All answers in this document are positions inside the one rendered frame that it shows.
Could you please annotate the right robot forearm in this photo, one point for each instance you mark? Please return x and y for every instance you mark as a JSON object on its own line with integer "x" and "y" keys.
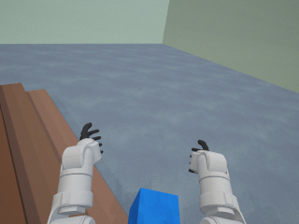
{"x": 216, "y": 196}

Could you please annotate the robot left upper arm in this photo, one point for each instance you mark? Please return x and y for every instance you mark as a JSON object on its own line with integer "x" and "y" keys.
{"x": 74, "y": 220}

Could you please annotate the robot right hand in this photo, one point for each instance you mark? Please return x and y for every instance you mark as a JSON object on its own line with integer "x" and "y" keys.
{"x": 204, "y": 146}

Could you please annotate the left robot forearm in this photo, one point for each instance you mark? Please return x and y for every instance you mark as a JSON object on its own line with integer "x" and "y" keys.
{"x": 74, "y": 194}

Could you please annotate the robot left hand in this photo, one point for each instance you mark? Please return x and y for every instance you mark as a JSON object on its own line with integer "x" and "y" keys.
{"x": 85, "y": 134}

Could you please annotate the carton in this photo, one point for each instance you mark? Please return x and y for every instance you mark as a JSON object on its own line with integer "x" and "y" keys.
{"x": 154, "y": 207}

